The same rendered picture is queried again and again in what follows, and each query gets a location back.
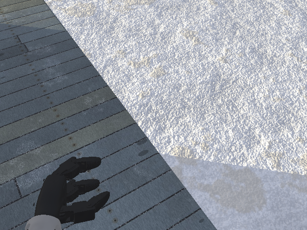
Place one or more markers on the robot left forearm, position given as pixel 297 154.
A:
pixel 43 222

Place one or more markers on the robot left hand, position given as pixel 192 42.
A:
pixel 55 192

